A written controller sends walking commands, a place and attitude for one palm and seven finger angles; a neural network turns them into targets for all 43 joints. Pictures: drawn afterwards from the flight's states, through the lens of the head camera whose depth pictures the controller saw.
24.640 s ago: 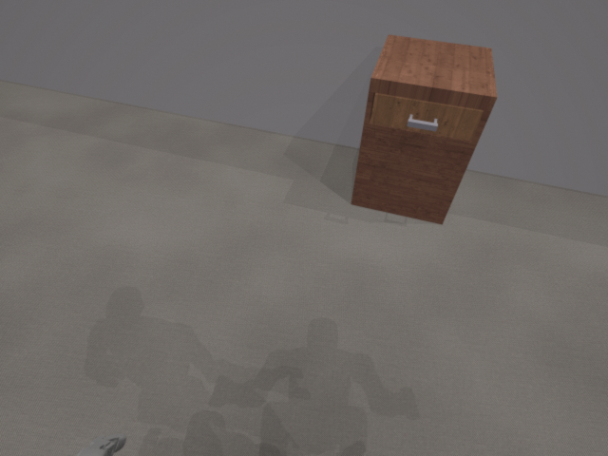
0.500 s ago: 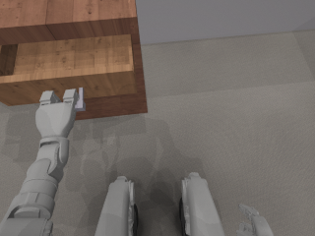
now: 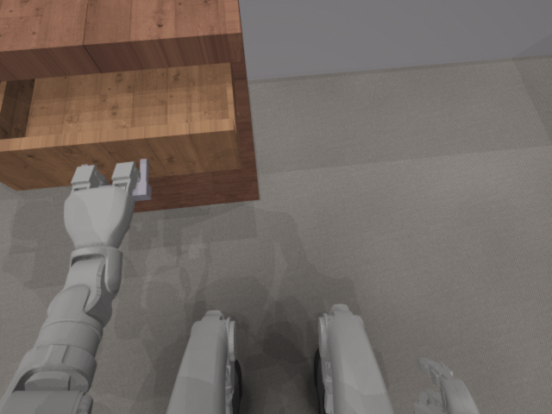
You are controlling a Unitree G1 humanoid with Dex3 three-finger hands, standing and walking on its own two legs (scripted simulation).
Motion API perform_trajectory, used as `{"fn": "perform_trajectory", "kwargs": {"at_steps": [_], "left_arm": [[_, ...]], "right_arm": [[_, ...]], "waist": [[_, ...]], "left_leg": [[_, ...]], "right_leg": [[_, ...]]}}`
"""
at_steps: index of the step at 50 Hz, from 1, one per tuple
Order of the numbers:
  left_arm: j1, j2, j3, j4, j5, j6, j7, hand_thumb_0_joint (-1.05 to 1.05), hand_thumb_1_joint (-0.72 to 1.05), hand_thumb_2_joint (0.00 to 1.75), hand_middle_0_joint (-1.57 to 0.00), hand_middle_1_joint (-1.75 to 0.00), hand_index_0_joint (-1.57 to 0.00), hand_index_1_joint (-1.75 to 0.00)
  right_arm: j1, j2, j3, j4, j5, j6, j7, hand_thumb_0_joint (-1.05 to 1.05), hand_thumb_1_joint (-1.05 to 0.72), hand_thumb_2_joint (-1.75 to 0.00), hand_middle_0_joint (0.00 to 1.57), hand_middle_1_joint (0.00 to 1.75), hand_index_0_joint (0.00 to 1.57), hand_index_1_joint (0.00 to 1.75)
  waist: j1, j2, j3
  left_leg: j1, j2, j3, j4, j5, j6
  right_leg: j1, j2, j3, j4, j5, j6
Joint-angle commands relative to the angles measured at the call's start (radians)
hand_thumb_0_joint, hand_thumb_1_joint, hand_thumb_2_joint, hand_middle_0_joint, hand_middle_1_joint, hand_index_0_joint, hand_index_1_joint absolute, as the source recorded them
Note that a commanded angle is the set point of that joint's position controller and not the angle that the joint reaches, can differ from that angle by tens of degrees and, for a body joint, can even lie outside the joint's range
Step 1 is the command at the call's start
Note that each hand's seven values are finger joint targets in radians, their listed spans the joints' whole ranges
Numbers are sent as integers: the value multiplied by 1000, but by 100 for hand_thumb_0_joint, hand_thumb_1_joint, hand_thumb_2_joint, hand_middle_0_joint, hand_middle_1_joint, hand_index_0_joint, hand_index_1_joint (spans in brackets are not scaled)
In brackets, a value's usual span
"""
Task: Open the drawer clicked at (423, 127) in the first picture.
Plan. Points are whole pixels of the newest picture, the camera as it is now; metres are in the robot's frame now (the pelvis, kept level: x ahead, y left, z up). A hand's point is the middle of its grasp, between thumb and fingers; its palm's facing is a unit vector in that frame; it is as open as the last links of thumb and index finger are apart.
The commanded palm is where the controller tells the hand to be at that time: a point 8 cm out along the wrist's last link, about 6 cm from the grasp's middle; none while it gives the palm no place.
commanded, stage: pull the drawer open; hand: left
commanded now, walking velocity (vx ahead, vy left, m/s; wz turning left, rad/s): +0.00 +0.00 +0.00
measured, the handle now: (114, 181) +0.45 +0.26 -0.05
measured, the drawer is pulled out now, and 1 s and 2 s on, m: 0.12 0.12 0.12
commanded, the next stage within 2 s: open the thumb to release the handle in 0.68 s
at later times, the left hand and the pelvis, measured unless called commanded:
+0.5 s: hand (119, 222) +0.39 +0.25 -0.08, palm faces -0.02 -0.04 -1.00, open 5.6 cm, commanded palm +0.35 +0.26 -0.03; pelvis +0.00 +0.00 +0.00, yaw +0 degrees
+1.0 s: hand (119, 218) +0.40 +0.25 -0.08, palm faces +0.01 -0.03 -1.00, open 6.5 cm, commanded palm +0.37 +0.24 -0.03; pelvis -0.01 +0.00 -0.01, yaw +1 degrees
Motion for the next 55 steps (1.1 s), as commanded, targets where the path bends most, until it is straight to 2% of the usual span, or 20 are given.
{"fn": "perform_trajectory", "kwargs": {"at_steps": [1,4,6,8,11,13,17,20,21,24,32,38,39,40,43,44,46,48,52,55], "left_arm": [[-2,181,68,-119,-12,11,33,0,90,90,-40,-135,-40,-135],[5,183,71,-112,-13,18,30,0,90,90,-40,-135,-40,-135],[-4,178,62,-104,-21,19,26,0,90,90,-40,-135,-40,-135],[17,203,88,-99,-22,18,23,0,90,90,-40,-135,-40,-135],[-9,171,53,-93,-20,16,22,0,90,90,-40,-135,-40,-135],[12,204,85,-102,-18,13,22,0,90,90,-40,-135,-40,-135],[26,176,66,-107,-17,16,25,0,90,90,-40,-135,-40,-135],[35,184,74,-110,-18,17,24,0,90,90,-40,-135,-40,-135],[19,169,60,-111,-23,17,24,0,90,90,-40,-135,-40,-135],[19,204,87,-98,-21,14,19,0,90,90,-40,-135,-40,-135],[45,186,78,-109,-22,16,20,0,90,90,-40,-135,-40,-135],[82,208,106,-120,-29,13,15,0,90,90,-40,-135,-40,-135],[-332,193,11,-156,-11,-7,27,0,90,90,-40,-135,-40,-135],[-299,193,27,-76,1,-13,32,0,83,87,-40,-134,-40,-134],[-258,247,83,-15,4,-17,43,0,62,78,-38,-132,-38,-132],[-272,226,65,-36,11,-20,46,0,55,75,-38,-131,-38,-131],[-270,177,28,-21,-1,-12,51,0,41,69,-36,-130,-36,-130],[-292,200,42,-28,-2,-8,52,0,27,63,-35,-128,-35,-128],[-321,191,18,4,-1,5,46,0,-1,51,-33,-125,-33,-125],[-366,185,-3,14,2,0,41,0,-22,42,-32,-123,-32,-123]], "right_arm": [[109,-140,-53,-68,4,-20,-10,0,-90,-90,20,30,20,30],[109,-141,-51,-71,5,-20,-11,0,-90,-90,20,30,20,30],[109,-139,-51,-67,7,-24,-11,0,-90,-90,20,30,20,30],[109,-141,-49,-70,4,-26,-12,0,-90,-90,20,30,20,30],[108,-139,-50,-67,7,-28,-13,0,-90,-90,20,30,20,30],[107,-141,-49,-68,4,-28,-13,0,-90,-90,20,30,20,30],[111,-139,-52,-68,7,-26,-13,0,-90,-90,20,30,20,30],[110,-138,-52,-70,7,-26,-13,0,-90,-90,20,30,20,30],[109,-138,-52,-68,6,-27,-13,0,-90,-90,20,30,20,30],[108,-140,-48,-68,7,-28,-15,0,-90,-90,20,30,20,30],[109,-138,-51,-70,8,-27,-14,0,-90,-90,20,30,20,30],[101,-137,-49,-76,7,-27,-13,0,-90,-90,20,30,20,30],[109,-144,-44,-32,0,-35,-22,0,-90,-90,20,30,20,30],[132,-141,-49,-20,0,-46,-21,0,-90,-90,20,30,20,30],[138,-152,-49,-17,-9,-52,-22,0,-90,-90,20,30,20,30],[142,-150,-52,-22,-8,-49,-22,0,-90,-90,20,30,20,30],[138,-146,-55,-24,-5,-46,-18,0,-90,-90,20,30,20,30],[141,-149,-55,-20,-7,-45,-18,0,-90,-90,20,30,20,30],[138,-146,-53,-18,-2,-45,-23,0,-90,-90,20,30,20,30],[139,-143,-49,-11,-1,-51,-24,0,-90,-90,20,30,20,30]], "waist": [[38,-11,-528],[44,13,-524],[36,-14,-510],[50,-15,-526],[31,-22,-502],[51,-1,-519],[42,-26,-524],[49,-9,-524],[37,-18,-515],[46,-26,-510],[46,-29,-518],[63,-26,-519],[-65,20,-484],[-35,33,-477],[-7,7,-501],[-6,26,-544],[-8,37,-545],[-4,40,-558],[-19,-15,-546],[-28,1,-531]], "left_leg": [[322,-57,30,-196,408,40],[324,-58,28,-202,407,38],[305,-58,30,-199,388,41],[304,-59,28,-199,395,40],[289,-59,33,-197,362,42],[299,-60,31,-199,389,39],[310,-59,31,-195,398,41],[310,-60,35,-196,401,40],[304,-60,35,-193,390,41],[278,-60,36,-190,376,41],[294,-61,36,-191,396,41],[288,-61,35,-192,402,39],[270,-45,20,-155,362,45],[264,-52,23,-157,336,40],[280,-54,16,-161,359,41],[310,-57,18,-163,376,40],[316,-63,22,-176,360,38],[336,-60,10,-188,365,36],[294,-61,15,-188,301,45],[278,-62,18,-190,267,49]], "right_leg": [[405,43,-58,-165,375,-64],[398,43,-60,-161,365,-66],[408,42,-59,-170,358,-62],[421,45,-57,-162,364,-65],[404,43,-56,-175,333,-61],[416,44,-56,-162,355,-66],[412,45,-55,-166,372,-63],[417,45,-53,-165,376,-64],[413,44,-53,-172,371,-62],[420,44,-51,-164,354,-62],[422,45,-51,-164,380,-61],[438,47,-49,-159,389,-64],[325,35,-52,-161,342,-50],[320,35,-62,-152,289,-53],[332,37,-67,-146,294,-58],[336,36,-66,-145,306,-57],[340,35,-66,-164,290,-57],[337,36,-75,-161,280,-60],[347,35,-68,-182,229,-54],[341,34,-64,-193,194,-53]]}}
